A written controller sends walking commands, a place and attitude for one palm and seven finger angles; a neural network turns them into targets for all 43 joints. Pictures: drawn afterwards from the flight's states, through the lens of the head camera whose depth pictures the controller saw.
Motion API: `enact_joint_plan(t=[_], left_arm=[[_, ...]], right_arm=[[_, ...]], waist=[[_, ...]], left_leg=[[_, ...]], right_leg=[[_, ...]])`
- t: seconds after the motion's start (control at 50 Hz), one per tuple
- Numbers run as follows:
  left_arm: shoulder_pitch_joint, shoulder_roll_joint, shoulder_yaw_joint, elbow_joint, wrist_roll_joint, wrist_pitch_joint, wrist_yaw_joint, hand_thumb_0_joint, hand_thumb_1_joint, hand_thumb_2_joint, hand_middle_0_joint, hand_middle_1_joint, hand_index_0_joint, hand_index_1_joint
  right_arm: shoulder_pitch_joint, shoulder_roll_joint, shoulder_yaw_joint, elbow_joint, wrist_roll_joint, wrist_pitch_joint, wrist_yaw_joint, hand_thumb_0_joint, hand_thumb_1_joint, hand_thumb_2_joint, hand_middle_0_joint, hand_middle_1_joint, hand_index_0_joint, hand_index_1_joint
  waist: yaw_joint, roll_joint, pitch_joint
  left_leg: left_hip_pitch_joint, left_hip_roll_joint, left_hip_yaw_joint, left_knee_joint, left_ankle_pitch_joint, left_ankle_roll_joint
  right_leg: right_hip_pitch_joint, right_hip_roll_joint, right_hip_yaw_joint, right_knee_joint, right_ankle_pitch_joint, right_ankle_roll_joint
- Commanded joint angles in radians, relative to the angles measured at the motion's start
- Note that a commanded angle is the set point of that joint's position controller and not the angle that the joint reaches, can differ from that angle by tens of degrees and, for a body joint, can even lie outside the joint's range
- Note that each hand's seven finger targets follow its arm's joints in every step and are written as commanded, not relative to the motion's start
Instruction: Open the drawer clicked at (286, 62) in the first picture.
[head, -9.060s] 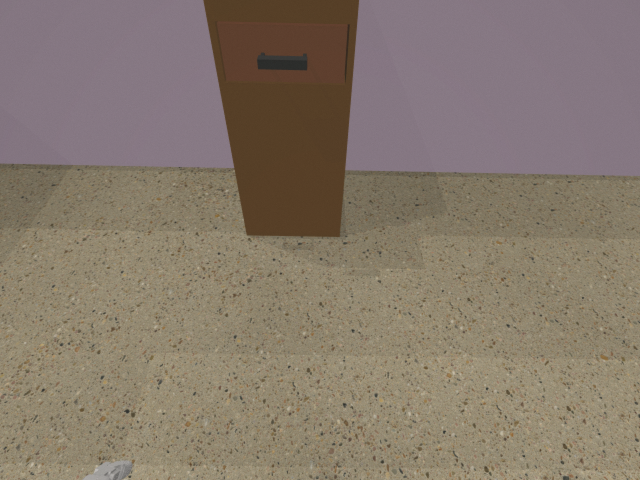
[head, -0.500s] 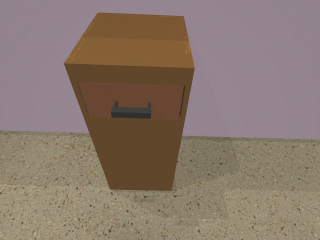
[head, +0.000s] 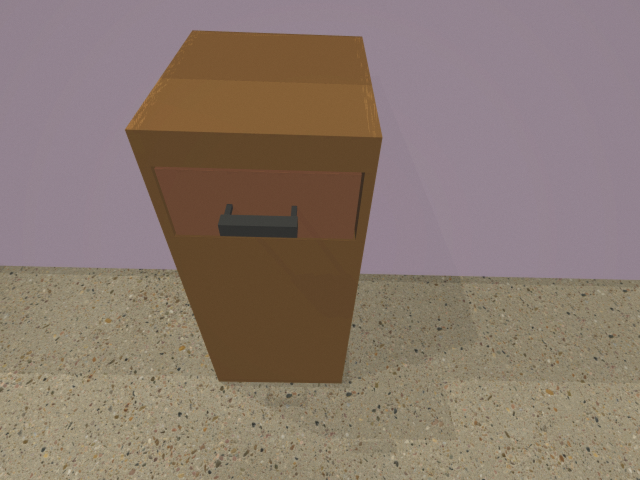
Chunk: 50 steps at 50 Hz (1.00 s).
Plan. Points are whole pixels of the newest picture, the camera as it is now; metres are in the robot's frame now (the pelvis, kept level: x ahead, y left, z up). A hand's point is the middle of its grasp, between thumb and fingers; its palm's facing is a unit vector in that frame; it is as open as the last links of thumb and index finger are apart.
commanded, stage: raise the hand with hooked fingers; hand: left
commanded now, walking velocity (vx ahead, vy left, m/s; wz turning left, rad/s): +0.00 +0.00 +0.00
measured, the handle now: (260, 217) +0.54 +0.15 +0.00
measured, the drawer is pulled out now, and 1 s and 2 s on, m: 0.00 0.00 0.00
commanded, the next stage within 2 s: move the hooked fingers above the handle in 1.98 s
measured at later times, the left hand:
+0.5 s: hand (232, 418) +0.21 +0.13 -0.05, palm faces +0.04 -0.40 -0.91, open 8.5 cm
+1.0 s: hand (213, 337) +0.30 +0.17 +0.01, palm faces +0.02 -0.13 -0.99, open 11.5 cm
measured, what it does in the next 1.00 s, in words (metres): shifts its weight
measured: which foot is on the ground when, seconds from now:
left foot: down 0.00-1.00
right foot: down 0.00-1.00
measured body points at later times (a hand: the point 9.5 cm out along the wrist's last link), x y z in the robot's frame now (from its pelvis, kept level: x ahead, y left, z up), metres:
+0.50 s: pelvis -0.01 -0.03 -0.04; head -0.03 -0.05 +0.41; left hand +0.20 +0.15 +0.01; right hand +0.21 -0.27 -0.09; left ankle +0.06 +0.03 -0.74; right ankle +0.02 -0.10 -0.74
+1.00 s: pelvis +0.08 -0.05 -0.02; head +0.11 -0.08 +0.42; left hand +0.29 +0.17 +0.06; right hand +0.29 -0.25 -0.13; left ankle +0.06 +0.03 -0.74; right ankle +0.02 -0.10 -0.74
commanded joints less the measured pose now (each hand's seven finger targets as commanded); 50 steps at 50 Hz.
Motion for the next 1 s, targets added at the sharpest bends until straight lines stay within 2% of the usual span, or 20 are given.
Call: enact_joint_plan(t=[0.0, 0.04, 0.06, 0.08, 0.1, 0.12, 0.14, 0.16, 0.2, 0.24, 0.3, 0.38, 0.42, 0.52, 0.58, 0.68, 0.72, 0.8, 0.92, 0.98], left_arm=[[0.121, 0.060, 0.011, -0.005, 0.001, -0.008, 0.001, 0.000, 0.900, 0.900, -0.200, -0.300, -0.200, -0.300], [0.124, 0.061, 0.012, -0.006, 0.001, -0.007, 0.001, 0.000, 0.900, 0.900, -0.200, -0.300, -0.200, -0.300], [0.063, 0.142, -0.006, -0.013, 0.018, -0.017, 0.023, 0.000, 0.900, 0.900, -0.200, -0.300, -0.200, -0.300], [-0.617, 0.337, -0.131, -1.528, 0.091, -0.187, 0.038, 0.000, 0.877, 0.890, -0.202, -0.315, -0.202, -0.315], [-0.363, 0.324, -0.027, -1.291, 0.062, -0.122, 0.130, 0.000, 0.853, 0.880, -0.203, -0.330, -0.203, -0.330], [-0.309, 0.314, -0.017, -1.278, 0.029, -0.074, 0.193, 0.000, 0.830, 0.870, -0.205, -0.345, -0.205, -0.345], [0.036, 0.146, -0.144, -1.015, 0.052, 0.044, 0.200, 0.000, 0.807, 0.860, -0.207, -0.360, -0.207, -0.360], [-0.015, 0.091, -0.207, -1.235, 0.051, 0.052, 0.195, 0.000, 0.783, 0.850, -0.208, -0.375, -0.208, -0.375], [-0.055, 0.135, -0.249, -1.354, 0.202, 0.057, 0.234, 0.000, 0.737, 0.830, -0.212, -0.405, -0.212, -0.405], [-0.097, 0.179, -0.269, -1.421, 0.343, 0.085, 0.272, 0.000, 0.690, 0.810, -0.215, -0.435, -0.215, -0.435], [-0.144, 0.215, -0.236, -1.141, 0.624, 0.082, 0.353, 0.000, 0.620, 0.780, -0.220, -0.480, -0.220, -0.480], [0.089, 0.239, -0.113, -0.965, 0.849, 0.047, 0.369, 0.000, 0.527, 0.740, -0.227, -0.540, -0.227, -0.540], [0.040, 0.317, -0.043, -1.024, 0.909, 0.031, 0.368, 0.000, 0.480, 0.720, -0.230, -0.570, -0.230, -0.570], [-0.191, 0.448, 0.037, -1.382, 1.030, 0.043, 0.431, 0.000, 0.363, 0.670, -0.238, -0.645, -0.238, -0.645], [-0.268, 0.449, 0.034, -1.452, 1.050, 0.049, 0.468, 0.000, 0.293, 0.640, -0.243, -0.690, -0.243, -0.690], [-0.347, 0.363, -0.060, -1.386, 0.991, -0.042, 0.431, 0.000, 0.177, 0.590, -0.252, -0.765, -0.252, -0.765], [-0.300, 0.300, -0.113, -1.347, 0.930, -0.039, 0.372, 0.000, 0.130, 0.570, -0.255, -0.795, -0.255, -0.795], [-0.168, 0.413, -0.024, -1.377, 0.929, 0.018, 0.279, 0.000, 0.037, 0.530, -0.262, -0.855, -0.262, -0.855], [-0.125, 0.561, 0.133, -1.469, 0.990, 0.015, 0.323, 0.000, -0.103, 0.470, -0.272, -0.945, -0.272, -0.945], [-0.150, 0.523, 0.136, -1.524, 0.966, 0.032, 0.351, 0.000, -0.173, 0.440, -0.277, -0.990, -0.277, -0.990]], right_arm=[[0.066, -0.088, -0.017, -0.020, 0.003, -0.009, -0.003, 0.000, -0.900, -0.900, 0.200, 0.300, 0.200, 0.300], [0.070, -0.088, -0.016, -0.019, 0.003, -0.008, -0.003, 0.000, -0.900, -0.900, 0.200, 0.300, 0.200, 0.300], [-0.038, -0.152, -0.006, -0.132, -0.007, -0.010, 0.011, 0.000, -0.900, -0.900, 0.200, 0.300, 0.200, 0.300], [0.006, -0.292, 0.012, -0.521, 0.087, -0.150, -0.048, 0.000, -0.900, -0.900, 0.200, 0.300, 0.200, 0.300], [-0.132, -0.248, 0.045, -0.441, 0.105, -0.257, -0.074, 0.000, -0.900, -0.900, 0.200, 0.300, 0.200, 0.300], [-0.121, -0.258, 0.005, -0.391, 0.102, -0.298, -0.085, 0.000, -0.900, -0.900, 0.200, 0.300, 0.200, 0.300], [-0.090, -0.226, 0.021, -0.360, 0.139, -0.296, -0.074, 0.000, -0.900, -0.900, 0.200, 0.300, 0.200, 0.300], [-0.076, -0.226, 0.005, -0.439, 0.132, -0.299, -0.064, 0.000, -0.900, -0.900, 0.200, 0.300, 0.200, 0.300], [-0.106, -0.242, 0.009, -0.508, 0.121, -0.361, -0.077, 0.000, -0.900, -0.900, 0.200, 0.300, 0.200, 0.300], [-0.119, -0.265, 0.016, -0.576, 0.093, -0.379, -0.074, 0.000, -0.900, -0.900, 0.200, 0.300, 0.200, 0.300], [-0.155, -0.272, -0.009, -0.604, 0.014, -0.321, -0.056, 0.000, -0.900, -0.900, 0.200, 0.300, 0.200, 0.300], [-0.275, -0.264, -0.020, -0.710, 0.006, -0.119, 0.005, 0.000, -0.900, -0.900, 0.200, 0.300, 0.200, 0.300], [-0.323, -0.238, -0.011, -0.743, 0.013, -0.026, 0.020, 0.000, -0.900, -0.900, 0.200, 0.300, 0.200, 0.300], [-0.399, -0.207, -0.008, -0.812, -0.022, 0.094, 0.039, 0.000, -0.900, -0.900, 0.200, 0.300, 0.200, 0.300], [-0.399, -0.201, -0.001, -0.809, -0.043, 0.099, 0.022, 0.000, -0.900, -0.900, 0.200, 0.300, 0.200, 0.300], [-0.401, -0.216, 0.001, -0.768, -0.055, 0.046, 0.003, 0.000, -0.900, -0.900, 0.200, 0.300, 0.200, 0.300], [-0.394, -0.220, -0.003, -0.756, -0.038, 0.036, 0.002, 0.000, -0.900, -0.900, 0.200, 0.300, 0.200, 0.300], [-0.366, -0.232, -0.002, -0.733, -0.025, 0.068, 0.013, 0.000, -0.900, -0.900, 0.200, 0.300, 0.200, 0.300], [-0.385, -0.225, 0.023, -0.735, -0.022, 0.079, 0.038, 0.000, -0.900, -0.900, 0.200, 0.300, 0.200, 0.300], [-0.364, -0.217, 0.002, -0.725, -0.022, 0.086, 0.051, 0.000, -0.900, -0.900, 0.200, 0.300, 0.200, 0.300]], waist=[[-0.006, -0.015, 0.136], [-0.005, 0.003, 0.134], [0.011, -0.137, 0.257], [-0.121, 0.174, -0.286], [-0.030, 0.285, -0.288], [-0.036, 0.287, -0.184], [-0.031, 0.144, -0.110], [-0.029, 0.154, -0.041], [-0.023, 0.168, -0.078], [-0.035, 0.065, -0.038], [-0.059, -0.321, 0.168], [0.091, -0.390, 0.040], [0.137, -0.310, -0.053], [0.160, 0.327, -0.199], [0.097, 0.209, -0.255], [-0.005, -0.069, -0.131], [-0.006, -0.107, -0.160], [0.072, -0.105, -0.300], [0.124, 0.037, -0.309], [0.114, 0.047, -0.366]], left_leg=[[-0.021, 0.171, -0.235, -0.150, -0.305, -0.071], [-0.029, 0.173, -0.241, -0.153, -0.327, -0.069], [-0.200, 0.145, -0.159, 0.037, -0.297, -0.111], [0.263, 0.125, -0.230, 0.013, -0.194, -0.061], [0.251, 0.170, -0.370, -0.075, -0.415, -0.107], [0.138, 0.163, -0.368, -0.094, -0.505, -0.126], [0.079, 0.161, -0.367, -0.086, -0.550, -0.106], [0.003, 0.151, -0.341, -0.069, -0.563, -0.100], [-0.046, 0.134, -0.317, 0.016, -0.556, -0.095], [-0.113, 0.115, -0.366, 0.077, -0.577, -0.095], [-0.297, 0.045, -0.365, 0.243, -0.567, -0.072], [-0.350, -0.039, -0.213, 0.309, -0.241, -0.081], [-0.383, -0.044, -0.198, 0.285, -0.249, -0.086], [-0.207, -0.030, -0.236, 0.273, -0.225, -0.077], [-0.124, -0.017, -0.251, 0.357, -0.155, -0.062], [-0.168, -0.041, -0.291, 0.425, -0.175, -0.031], [-0.151, -0.043, -0.294, 0.396, -0.133, -0.025], [-0.152, -0.040, -0.270, 0.332, 0.018, -0.042], [-0.111, -0.028, -0.261, 0.309, 0.243, -0.063], [-0.055, -0.023, -0.268, 0.313, 0.370, -0.060]], right_leg=[[-0.114, -0.039, 0.075, -0.089, -0.093, -0.044], [-0.111, -0.037, 0.073, -0.088, -0.103, -0.042], [-0.139, -0.058, 0.051, -0.072, -0.062, -0.057], [-0.167, 0.060, 0.052, 0.116, -0.086, -0.055], [-0.265, 0.068, 0.011, 0.248, -0.192, -0.065], [-0.328, 0.069, 0.008, 0.305, -0.229, -0.060], [-0.358, 0.054, 0.009, 0.328, -0.227, -0.051], [-0.329, 0.056, 0.009, 0.342, -0.202, -0.044], [-0.335, 0.061, 0.039, 0.312, -0.178, -0.047], [-0.394, 0.071, 0.086, 0.260, -0.224, -0.057], [-0.569, 0.060, 0.191, 0.112, -0.538, -0.067], [-0.324, 0.066, 0.288, 0.082, -0.398, -0.103], [-0.252, 0.055, 0.311, 0.101, -0.386, -0.100], [-0.307, 0.114, 0.312, 0.214, -0.280, -0.155], [-0.377, 0.127, 0.355, 0.187, -0.233, -0.147], [-0.409, 0.095, 0.389, 0.123, -0.163, -0.099], [-0.344, 0.087, 0.357, 0.129, -0.027, -0.081], [-0.137, 0.068, 0.324, 0.191, 0.332, -0.060], [-0.064, 0.071, 0.326, 0.230, 0.569, -0.066], [-0.039, 0.066, 0.304, 0.242, 0.654, -0.059]])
